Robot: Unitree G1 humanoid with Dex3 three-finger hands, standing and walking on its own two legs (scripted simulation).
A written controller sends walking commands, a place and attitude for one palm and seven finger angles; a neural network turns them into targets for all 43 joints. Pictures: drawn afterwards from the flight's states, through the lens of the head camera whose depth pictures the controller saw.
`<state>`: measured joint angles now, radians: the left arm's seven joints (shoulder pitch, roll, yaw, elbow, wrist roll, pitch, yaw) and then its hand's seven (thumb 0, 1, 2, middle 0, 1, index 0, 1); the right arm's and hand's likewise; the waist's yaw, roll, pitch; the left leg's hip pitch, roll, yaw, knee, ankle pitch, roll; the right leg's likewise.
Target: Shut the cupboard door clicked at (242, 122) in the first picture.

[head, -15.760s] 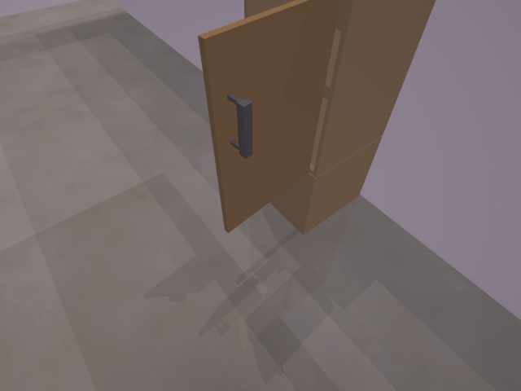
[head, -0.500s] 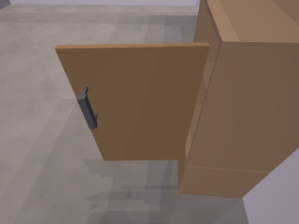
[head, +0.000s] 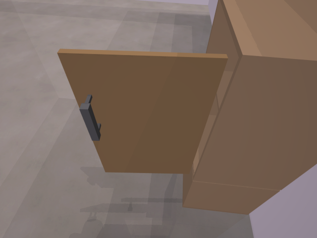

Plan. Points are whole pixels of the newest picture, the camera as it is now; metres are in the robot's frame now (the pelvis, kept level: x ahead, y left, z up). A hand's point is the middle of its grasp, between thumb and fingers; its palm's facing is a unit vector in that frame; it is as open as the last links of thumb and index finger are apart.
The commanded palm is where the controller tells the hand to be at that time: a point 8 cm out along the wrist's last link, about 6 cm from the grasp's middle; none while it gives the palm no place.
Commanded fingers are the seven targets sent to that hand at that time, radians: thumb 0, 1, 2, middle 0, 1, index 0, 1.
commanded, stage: come to a stop and stand still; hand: left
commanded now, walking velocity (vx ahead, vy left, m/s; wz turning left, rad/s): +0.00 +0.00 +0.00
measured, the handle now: (92, 118) +0.41 +0.22 +0.06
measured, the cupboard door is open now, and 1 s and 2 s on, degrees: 95 95 95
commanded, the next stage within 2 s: look again from close up in 0.18 s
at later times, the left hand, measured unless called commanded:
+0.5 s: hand out of the picture +0.02 +0.18 -0.18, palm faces +0.00 -0.98 -0.18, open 7.4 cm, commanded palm none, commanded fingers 0.00 0.90 0.90 -0.20 -0.30 -0.20 -0.30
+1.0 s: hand out of the picture +0.02 +0.20 -0.18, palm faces +0.00 -0.98 -0.19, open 7.4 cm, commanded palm none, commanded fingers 0.00 0.90 0.90 -0.20 -0.30 -0.20 -0.30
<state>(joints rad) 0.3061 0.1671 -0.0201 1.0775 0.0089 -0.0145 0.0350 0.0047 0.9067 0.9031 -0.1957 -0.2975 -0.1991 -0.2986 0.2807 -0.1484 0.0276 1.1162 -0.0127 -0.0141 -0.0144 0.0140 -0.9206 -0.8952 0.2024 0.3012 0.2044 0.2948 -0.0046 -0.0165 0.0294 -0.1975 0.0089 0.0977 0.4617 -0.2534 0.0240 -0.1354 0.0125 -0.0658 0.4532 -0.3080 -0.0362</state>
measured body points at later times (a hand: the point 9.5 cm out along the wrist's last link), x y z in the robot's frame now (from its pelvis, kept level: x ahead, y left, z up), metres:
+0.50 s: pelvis +0.02 +0.01 +0.00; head +0.04 +0.02 +0.45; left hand +0.02 +0.23 -0.16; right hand +0.05 -0.22 -0.15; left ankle +0.00 +0.10 -0.74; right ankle -0.04 -0.09 -0.74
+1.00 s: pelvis +0.02 +0.02 +0.00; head +0.05 +0.04 +0.45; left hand +0.03 +0.25 -0.16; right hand +0.02 -0.20 -0.15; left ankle +0.00 +0.10 -0.74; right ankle -0.04 -0.09 -0.74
